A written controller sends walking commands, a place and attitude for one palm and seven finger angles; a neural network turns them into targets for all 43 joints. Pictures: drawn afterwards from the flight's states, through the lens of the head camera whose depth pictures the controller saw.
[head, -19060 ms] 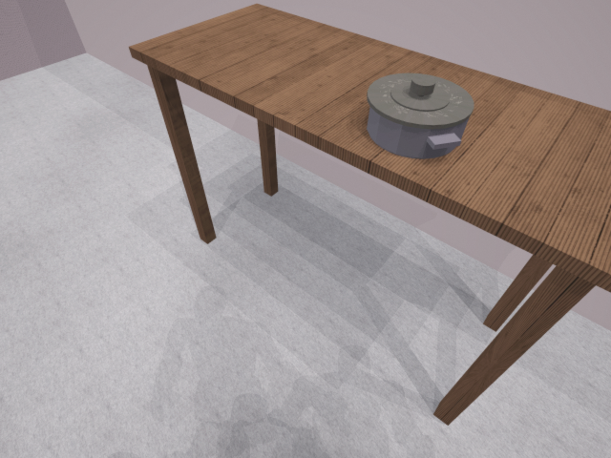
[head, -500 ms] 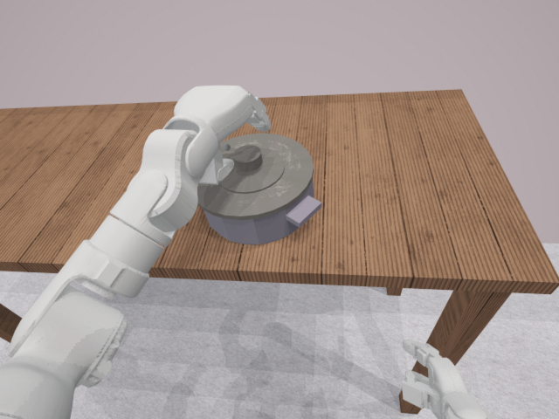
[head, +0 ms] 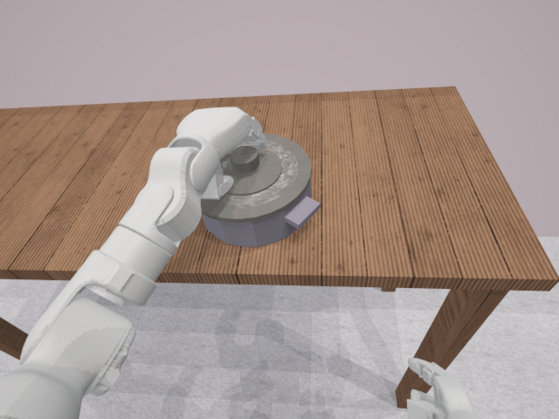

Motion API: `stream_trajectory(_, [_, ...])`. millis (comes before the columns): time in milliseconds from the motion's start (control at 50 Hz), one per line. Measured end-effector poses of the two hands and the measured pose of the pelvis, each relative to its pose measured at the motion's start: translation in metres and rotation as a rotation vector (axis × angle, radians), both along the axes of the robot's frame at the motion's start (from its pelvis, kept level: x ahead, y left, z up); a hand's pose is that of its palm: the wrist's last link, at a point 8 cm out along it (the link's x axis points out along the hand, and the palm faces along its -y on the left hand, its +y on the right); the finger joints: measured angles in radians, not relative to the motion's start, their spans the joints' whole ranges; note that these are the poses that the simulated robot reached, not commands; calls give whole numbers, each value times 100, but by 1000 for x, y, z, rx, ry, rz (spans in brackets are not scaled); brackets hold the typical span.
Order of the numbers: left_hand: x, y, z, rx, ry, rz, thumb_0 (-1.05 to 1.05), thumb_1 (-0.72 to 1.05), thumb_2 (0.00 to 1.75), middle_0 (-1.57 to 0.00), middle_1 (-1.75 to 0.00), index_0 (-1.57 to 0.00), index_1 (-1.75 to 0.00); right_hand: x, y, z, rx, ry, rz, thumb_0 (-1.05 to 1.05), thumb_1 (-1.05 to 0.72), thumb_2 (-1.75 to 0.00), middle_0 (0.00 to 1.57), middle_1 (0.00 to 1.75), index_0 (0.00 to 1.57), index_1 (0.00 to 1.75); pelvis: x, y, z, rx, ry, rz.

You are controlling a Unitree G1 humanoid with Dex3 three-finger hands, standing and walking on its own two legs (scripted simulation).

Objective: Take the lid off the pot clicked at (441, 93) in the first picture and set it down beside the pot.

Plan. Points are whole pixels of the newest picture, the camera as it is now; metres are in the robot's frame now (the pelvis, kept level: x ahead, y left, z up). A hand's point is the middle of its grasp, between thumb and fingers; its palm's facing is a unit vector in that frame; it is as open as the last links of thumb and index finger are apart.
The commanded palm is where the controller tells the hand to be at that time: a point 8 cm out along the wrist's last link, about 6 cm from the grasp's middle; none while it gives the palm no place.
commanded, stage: lower the open fingers around the knob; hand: left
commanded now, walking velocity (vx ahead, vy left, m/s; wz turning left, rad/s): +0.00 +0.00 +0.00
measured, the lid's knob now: (244, 159) +0.45 +0.06 +0.16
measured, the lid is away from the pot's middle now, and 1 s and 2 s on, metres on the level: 0.00 0.01 0.01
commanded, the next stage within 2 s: close the fingers and squeeze the knob in 0.64 s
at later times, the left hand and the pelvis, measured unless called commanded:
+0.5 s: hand (226, 169) +0.42 +0.08 +0.16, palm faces -0.14 -0.08 -0.99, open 10.2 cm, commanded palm +0.39 +0.09 +0.23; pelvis +0.01 +0.01 +0.00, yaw +0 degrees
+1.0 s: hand (233, 173) +0.40 +0.07 +0.17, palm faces -0.10 -0.07 -0.99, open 9.6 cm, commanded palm +0.37 +0.08 +0.23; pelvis +0.01 +0.01 +0.00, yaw +0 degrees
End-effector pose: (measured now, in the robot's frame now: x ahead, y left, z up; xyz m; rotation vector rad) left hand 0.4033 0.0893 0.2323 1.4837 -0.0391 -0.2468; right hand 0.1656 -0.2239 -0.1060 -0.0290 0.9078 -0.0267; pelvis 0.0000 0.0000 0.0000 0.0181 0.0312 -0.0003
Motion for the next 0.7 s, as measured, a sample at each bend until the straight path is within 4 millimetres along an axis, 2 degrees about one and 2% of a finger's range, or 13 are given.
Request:
stream_trajectory(260, [12, 1, -12, 1, 5, 16, -1, -38, 168, -88, -8, -87, -8, 2, 2, 1, -10, 11, -12, 1, -91, -90, 19, 30, 19, 30, 4, 4, 0, -4, 16, -1])
stream_trajectory(700, [-2, 1, -11, -13, -16, -36, -1, -38, 168, -87, -7, -84, -7, 28, 20, 7, 31, -21, 42, 1, -91, -90, 19, 30, 19, 30, 11, 10, -1, -10, 12, 9])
